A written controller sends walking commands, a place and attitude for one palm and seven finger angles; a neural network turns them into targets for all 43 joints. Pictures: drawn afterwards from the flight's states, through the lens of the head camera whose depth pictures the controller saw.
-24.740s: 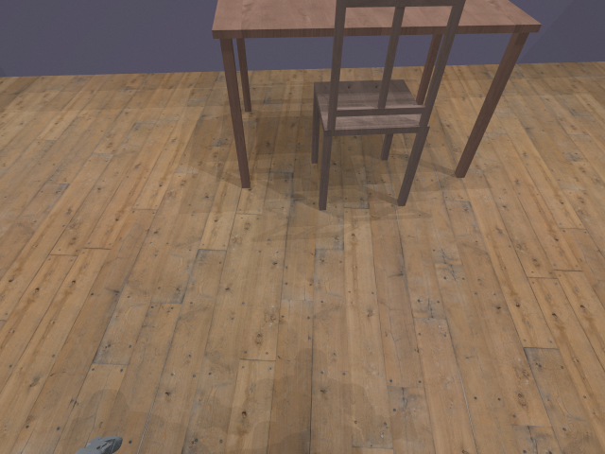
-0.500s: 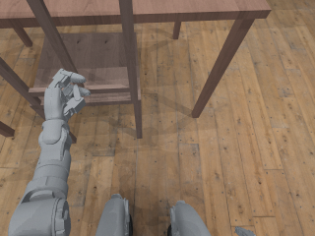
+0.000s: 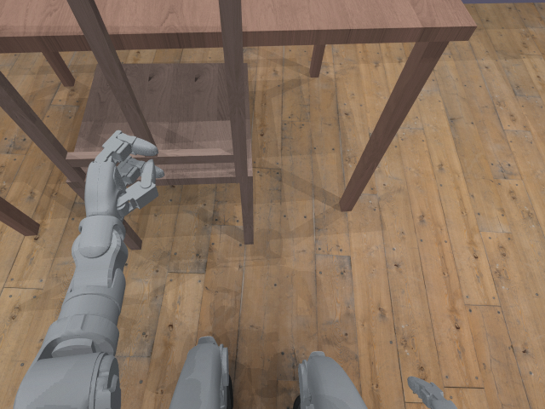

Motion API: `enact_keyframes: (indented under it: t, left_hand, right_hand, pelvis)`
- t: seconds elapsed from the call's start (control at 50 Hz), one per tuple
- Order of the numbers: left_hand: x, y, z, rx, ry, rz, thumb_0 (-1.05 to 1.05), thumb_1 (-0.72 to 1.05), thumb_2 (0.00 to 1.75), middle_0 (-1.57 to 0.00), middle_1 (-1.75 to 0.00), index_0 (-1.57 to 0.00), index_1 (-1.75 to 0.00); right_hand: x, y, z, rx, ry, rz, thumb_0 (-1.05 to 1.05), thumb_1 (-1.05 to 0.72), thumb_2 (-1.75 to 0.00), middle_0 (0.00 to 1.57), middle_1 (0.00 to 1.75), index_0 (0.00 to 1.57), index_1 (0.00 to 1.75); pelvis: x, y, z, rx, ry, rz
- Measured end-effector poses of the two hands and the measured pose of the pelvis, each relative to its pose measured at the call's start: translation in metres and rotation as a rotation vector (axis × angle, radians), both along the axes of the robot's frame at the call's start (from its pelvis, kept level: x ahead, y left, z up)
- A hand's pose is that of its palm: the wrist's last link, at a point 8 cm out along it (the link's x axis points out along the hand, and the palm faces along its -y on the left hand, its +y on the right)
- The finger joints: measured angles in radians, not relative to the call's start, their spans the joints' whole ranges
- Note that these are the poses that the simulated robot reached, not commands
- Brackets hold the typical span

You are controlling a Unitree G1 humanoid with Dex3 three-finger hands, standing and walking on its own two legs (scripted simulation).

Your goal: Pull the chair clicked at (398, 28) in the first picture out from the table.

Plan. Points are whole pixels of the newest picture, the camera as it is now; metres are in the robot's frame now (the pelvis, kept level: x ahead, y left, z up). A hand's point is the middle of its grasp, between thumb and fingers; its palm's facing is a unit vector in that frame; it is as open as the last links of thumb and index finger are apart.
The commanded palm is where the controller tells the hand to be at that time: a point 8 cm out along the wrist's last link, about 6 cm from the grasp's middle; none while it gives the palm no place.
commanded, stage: open the thumb and straighten the fingers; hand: left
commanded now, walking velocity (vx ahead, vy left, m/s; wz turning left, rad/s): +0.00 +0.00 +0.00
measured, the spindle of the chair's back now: (122, 90) +0.60 +0.24 +0.05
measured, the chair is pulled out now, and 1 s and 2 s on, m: -0.09 -0.09 -0.09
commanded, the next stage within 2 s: draw the fingers out of the gap in 0.60 s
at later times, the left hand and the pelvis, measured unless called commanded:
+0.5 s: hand (150, 177) +0.44 +0.18 +0.02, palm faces +0.09 -0.99 -0.07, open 16.3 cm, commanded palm +0.42 +0.22 +0.03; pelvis +0.00 +0.00 +0.00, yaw -1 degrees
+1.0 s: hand (151, 204) +0.40 +0.17 +0.02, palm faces +0.07 -1.00 -0.06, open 17.5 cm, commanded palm +0.37 +0.22 +0.03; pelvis +0.01 +0.00 +0.01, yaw +0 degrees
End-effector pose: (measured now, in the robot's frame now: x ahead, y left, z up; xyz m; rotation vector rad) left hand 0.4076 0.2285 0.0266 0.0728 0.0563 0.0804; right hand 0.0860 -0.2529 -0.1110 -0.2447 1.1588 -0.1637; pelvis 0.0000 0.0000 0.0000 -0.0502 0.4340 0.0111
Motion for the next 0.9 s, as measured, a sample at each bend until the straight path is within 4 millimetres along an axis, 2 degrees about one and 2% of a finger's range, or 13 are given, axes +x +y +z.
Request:
enact_keyframes:
  t: [0.06,0.16,0.24,0.32,0.52,0.6,0.78,0.9]
  left_hand:
    - [0.002,-0.002,0.0,-0.009,-0.001,0.003,0.01,0.53,0.72,-0.5,-1.45,-0.5,-1.45]
    - [0.007,-0.005,0.002,-0.008,-0.01,-0.005,0.01,0.07,0.5,-0.49,-1.41,-0.49,-1.41]
    - [0.01,-0.004,0.001,-0.007,-0.003,-0.004,0.0,-0.23,0.35,-0.44,-1.27,-0.44,-1.28]
    - [0.011,-0.004,0.002,-0.005,-0.006,-0.001,0.0,-0.4,0.27,-0.37,-1.06,-0.37,-1.07]
    - [0.011,0.001,0.003,-0.009,-0.005,0.01,-0.01,-0.53,0.21,-0.14,-0.41,-0.14,-0.41]
    - [0.012,0.002,0.002,-0.011,-0.003,0.004,-0.02,-0.54,0.2,-0.07,-0.21,-0.07,-0.21]
    - [0.011,0.002,0.003,-0.013,-0.005,0.003,-0.02,-0.55,0.2,-0.01,-0.04,-0.01,-0.04]
    - [-0.01,-0.003,0.002,-0.008,0.012,-0.018,-0.02,-0.55,0.2,0.0,-0.01,-0.01,-0.01]
  right_hand:
    - [-0.005,0.0,-0.001,-0.002,0.009,-0.004,0.01,-0.9,-0.9,0.2,0.3,0.2,0.3]
    - [-0.014,0.0,-0.001,-0.004,0.025,-0.016,0.01,-0.9,-0.9,0.2,0.3,0.2,0.3]
    - [-0.021,0.0,0.0,-0.004,0.038,-0.027,0.01,-0.9,-0.9,0.2,0.3,0.2,0.3]
    - [-0.026,0.0,0.0,-0.003,0.05,-0.037,0.01,-0.9,-0.9,0.2,0.3,0.2,0.3]
    - [-0.025,0.0,0.002,-0.008,0.055,-0.035,0.01,-0.9,-0.9,0.2,0.3,0.2,0.3]
    - [-0.021,0.0,0.003,-0.01,0.048,-0.03,0.01,-0.9,-0.9,0.2,0.3,0.2,0.3]
    - [-0.013,0.001,0.005,-0.009,0.033,-0.025,0.01,-0.9,-0.9,0.2,0.3,0.2,0.3]
    - [-0.005,0.005,0.009,0.016,0.018,-0.026,0.01,-0.9,-0.9,0.2,0.3,0.2,0.3]
  pelvis:
    - [-0.001,0.0,0.0,-0.001,0.002,0.0]
    - [-0.001,0.0,0.0,0.0,0.004,-0.004]
    - [-0.001,0.001,0.0,0.0,0.007,-0.008]
    - [-0.001,0.002,0.001,0.001,0.008,-0.01]
    - [0.001,0.002,0.002,0.001,0.007,-0.01]
    - [0.001,0.003,0.002,-0.001,0.008,-0.008]
    - [0.003,0.003,0.003,-0.001,0.009,-0.009]
    - [0.006,0.004,0.009,0.004,-0.005,-0.012]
